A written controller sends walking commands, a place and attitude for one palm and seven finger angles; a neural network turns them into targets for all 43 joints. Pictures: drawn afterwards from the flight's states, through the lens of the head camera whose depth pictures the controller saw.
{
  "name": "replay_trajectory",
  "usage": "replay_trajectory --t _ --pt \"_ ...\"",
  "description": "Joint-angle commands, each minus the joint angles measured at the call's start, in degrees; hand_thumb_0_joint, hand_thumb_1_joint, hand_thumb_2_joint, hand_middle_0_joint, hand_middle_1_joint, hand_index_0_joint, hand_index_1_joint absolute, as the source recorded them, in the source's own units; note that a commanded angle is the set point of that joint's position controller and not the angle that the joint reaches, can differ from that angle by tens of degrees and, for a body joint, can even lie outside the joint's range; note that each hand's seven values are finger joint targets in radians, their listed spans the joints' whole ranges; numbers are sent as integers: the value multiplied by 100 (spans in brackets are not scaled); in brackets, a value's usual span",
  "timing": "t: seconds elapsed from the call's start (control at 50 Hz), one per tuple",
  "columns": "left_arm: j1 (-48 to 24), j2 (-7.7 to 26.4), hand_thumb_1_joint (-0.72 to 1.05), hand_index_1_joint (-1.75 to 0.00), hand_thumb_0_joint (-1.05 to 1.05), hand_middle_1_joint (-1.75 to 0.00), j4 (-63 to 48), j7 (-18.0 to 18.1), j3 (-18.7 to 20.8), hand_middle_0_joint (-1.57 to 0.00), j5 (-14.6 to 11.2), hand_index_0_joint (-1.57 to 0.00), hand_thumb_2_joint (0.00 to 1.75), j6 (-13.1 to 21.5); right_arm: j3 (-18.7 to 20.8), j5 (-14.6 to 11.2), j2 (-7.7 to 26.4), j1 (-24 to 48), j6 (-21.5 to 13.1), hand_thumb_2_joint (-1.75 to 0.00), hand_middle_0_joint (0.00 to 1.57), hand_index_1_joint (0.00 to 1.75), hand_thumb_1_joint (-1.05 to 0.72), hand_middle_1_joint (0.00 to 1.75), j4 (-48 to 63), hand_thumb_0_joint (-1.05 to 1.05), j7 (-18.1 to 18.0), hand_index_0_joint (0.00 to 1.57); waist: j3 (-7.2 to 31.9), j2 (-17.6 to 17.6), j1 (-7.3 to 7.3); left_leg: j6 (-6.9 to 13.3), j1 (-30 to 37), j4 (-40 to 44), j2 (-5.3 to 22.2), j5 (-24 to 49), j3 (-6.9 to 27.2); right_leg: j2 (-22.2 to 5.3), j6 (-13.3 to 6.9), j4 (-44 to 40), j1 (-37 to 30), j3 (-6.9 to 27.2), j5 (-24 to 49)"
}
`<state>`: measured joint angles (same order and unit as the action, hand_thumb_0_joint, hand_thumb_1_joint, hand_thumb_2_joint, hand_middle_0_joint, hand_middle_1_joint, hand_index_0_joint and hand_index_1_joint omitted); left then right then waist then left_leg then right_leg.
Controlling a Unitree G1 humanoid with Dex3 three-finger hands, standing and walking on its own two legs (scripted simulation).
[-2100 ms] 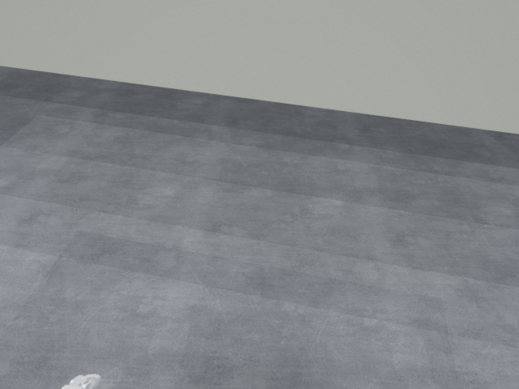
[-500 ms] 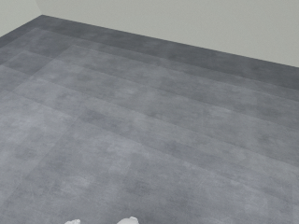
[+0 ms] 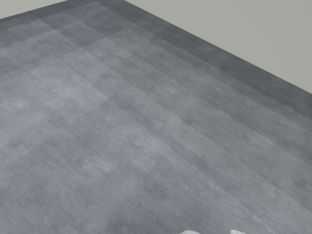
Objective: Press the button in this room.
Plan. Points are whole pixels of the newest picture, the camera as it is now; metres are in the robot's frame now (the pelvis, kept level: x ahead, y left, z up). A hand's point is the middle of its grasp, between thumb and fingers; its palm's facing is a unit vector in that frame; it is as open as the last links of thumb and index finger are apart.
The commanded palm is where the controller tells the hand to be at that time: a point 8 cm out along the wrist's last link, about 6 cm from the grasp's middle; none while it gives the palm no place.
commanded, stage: turn or walk to find it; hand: left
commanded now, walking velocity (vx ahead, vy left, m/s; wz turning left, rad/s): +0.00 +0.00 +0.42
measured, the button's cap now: out of the picture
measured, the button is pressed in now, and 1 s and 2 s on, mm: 0 0 0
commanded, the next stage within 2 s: none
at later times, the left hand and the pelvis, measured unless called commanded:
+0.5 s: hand out of the picture +0.03 +0.18 -0.15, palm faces +0.24 -0.94 -0.25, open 7.4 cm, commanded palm none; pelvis -0.01 -0.03 +0.00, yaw +14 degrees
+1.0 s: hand out of the picture -0.05 +0.25 -0.16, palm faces +0.45 -0.86 -0.24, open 7.4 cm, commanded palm none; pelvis -0.03 +0.02 +0.01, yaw +24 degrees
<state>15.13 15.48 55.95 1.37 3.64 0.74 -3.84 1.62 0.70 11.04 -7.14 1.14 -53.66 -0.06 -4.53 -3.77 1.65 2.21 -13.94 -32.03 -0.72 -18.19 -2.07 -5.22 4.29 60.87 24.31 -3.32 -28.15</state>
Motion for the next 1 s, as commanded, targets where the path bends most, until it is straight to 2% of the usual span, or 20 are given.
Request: replay_trajectory --t 0.0,0.14,0.22,0.24,0.26,0.28,0.3,0.34,0.38,0.48,0.56,0.6,0.62,0.64,0.66,0.68,0.7,0.74,0.78,0.98 --pt "-145 293 90 -30 0 -30 -536 -43 50 -20 5 -20 90 170 325 24 1222 -345 -89 -90 20 30 -90 30 257 0 -125 20 542 1169 -230 786 718 1120 1395 3495 1311 -25 59 -84 395 155 299" --pt "-390 175 90 -30 0 -30 -768 -12 46 -20 -18 -20 90 198 401 78 1233 -430 -17 -90 20 30 -90 30 293 0 -88 20 473 1277 -286 824 398 1142 1319 2836 1871 215 -9 -1406 -185 142 290" --pt "96 221 90 -30 0 -30 -714 26 74 -20 -32 -20 90 306 443 50 1194 -313 12 -90 20 30 -90 30 371 0 -56 20 645 1014 -17 536 -209 599 1035 2497 1930 348 -66 -3126 -1414 49 1322" --pt "248 389 90 -30 0 -30 -694 45 107 -20 -3 -20 90 364 426 10 1053 -343 6 -90 20 30 -90 30 385 0 -28 20 687 610 53 262 -668 206 736 1761 1721 73 -121 -3814 -2005 267 1779" --pt "336 867 90 -30 0 -30 -710 98 198 -20 91 -20 90 438 372 -36 658 -543 -4 -90 20 30 -90 30 470 0 6 20 806 -800 33 -141 -1640 -956 13 186 928 -1261 -545 -4289 -2671 1637 2203" --pt "311 1179 90 -30 0 -30 -813 85 223 -20 80 -20 90 424 392 9 640 -504 34 -90 20 30 -90 30 586 0 -2 20 682 -1200 76 -341 -1843 -2178 -314 -1508 531 -2287 -1187 -4427 -2128 2322 2955" --pt "221 977 90 -30 0 -30 -831 110 244 -20 49 -20 90 434 441 67 779 -346 123 -90 20 30 -90 30 520 0 -11 20 608 -1125 107 -310 -1733 -2921 -66 -1469 814 -2117 -1350 -4510 -1601 2138 2691" --pt "-316 664 90 -30 0 -30 -911 90 132 -20 46 -20 90 424 458 55 749 -423 180 -90 20 30 -90 30 290 0 63 20 215 -537 -170 -386 -1779 -3724 91 -745 655 -1508 -1242 -4425 -1211 1315 2347" --pt "-521 481 90 -30 0 -30 -946 92 82 -20 61 -20 90 437 435 55 651 -625 195 -90 20 30 -90 30 157 0 109 20 207 -458 -301 -481 -1661 -3725 177 -381 447 -1230 -1115 -4323 -1163 672 2513" --pt "52 667 90 -30 0 -30 -664 88 129 -20 99 -20 90 429 333 18 531 -140 185 -90 20 30 -90 30 232 0 106 20 284 -520 19 -583 -1397 -2355 225 -787 49 -1389 -1238 -4058 -1693 353 3531" --pt "159 871 90 -30 0 -30 -559 76 206 -20 118 -20 90 384 272 -22 474 -133 114 -90 20 30 -90 30 235 0 95 20 573 -823 68 -500 -873 -1198 175 -798 -251 -1448 -1209 -3647 -1887 179 4105" --pt "39 868 90 -30 0 -30 -516 74 223 -20 91 -20 90 350 269 -17 545 -440 62 -90 20 30 -90 30 173 0 71 20 676 -706 -127 -449 -199 -145 166 -102 -358 -1380 -938 -3204 -1638 -45 3913" --pt "-14 805 90 -30 0 -30 -519 56 215 -20 43 -20 90 312 300 -4 663 -678 25 -90 20 30 -90 30 111 0 77 20 753 -344 -283 -389 460 611 228 693 -310 -1232 -654 -2764 -1227 -316 3401" --pt "94 538 90 -30 0 -30 -623 28 186 -20 -1 -20 90 264 387 42 1149 -909 -44 -90 20 30 -90 30 113 0 69 20 976 991 -368 -29 1222 1063 1146 1900 925 -703 -274 -1719 -307 -641 1921" --pt "10 176 90 -30 0 -30 -834 1 77 -20 -2 -20 90 233 492 41 1649 -1097 -37 -90 20 30 -90 30 122 0 46 20 850 2329 -428 683 1346 1279 2352 3688 2289 -105 32 -610 730 -583 -953" --pt "-359 268 90 -30 0 -30 -844 66 46 -20 48 -20 90 143 503 42 1631 -1293 -40 -90 20 30 -90 30 11 0 -25 20 840 1966 -615 870 936 1331 2421 3227 2294 -157 -47 75 607 8 -946" --pt "-578 253 90 -30 0 -30 -799 48 89 -20 45 -20 90 145 465 57 1482 -1149 -47 -90 20 30 -90 30 13 0 -89 20 671 1757 -561 817 818 1321 2132 2973 2195 -131 -57 405 858 211 -559" --pt "-423 272 90 -30 0 -30 -595 -32 124 -20 35 -20 90 186 333 55 1149 -619 -85 -90 20 30 -90 30 150 0 -125 20 484 1253 -284 673 671 1300 1623 2967 1574 -176 -25 542 778 276 277" --pt "-210 287 90 -30 0 -30 -460 -60 122 -20 23 -20 90 195 310 22 1081 -496 -134 -90 20 30 -90 30 199 0 -138 20 628 1171 -204 657 791 1271 1425 3311 1249 -147 28 395 602 217 507" --pt "-670 185 90 -30 0 -30 -722 -19 80 -20 3 -20 90 183 408 70 1150 -787 -54 -90 20 30 -90 30 161 0 -109 20 537 1089 -406 869 816 1310 1405 2727 1962 112 63 -1005 278 247 238"
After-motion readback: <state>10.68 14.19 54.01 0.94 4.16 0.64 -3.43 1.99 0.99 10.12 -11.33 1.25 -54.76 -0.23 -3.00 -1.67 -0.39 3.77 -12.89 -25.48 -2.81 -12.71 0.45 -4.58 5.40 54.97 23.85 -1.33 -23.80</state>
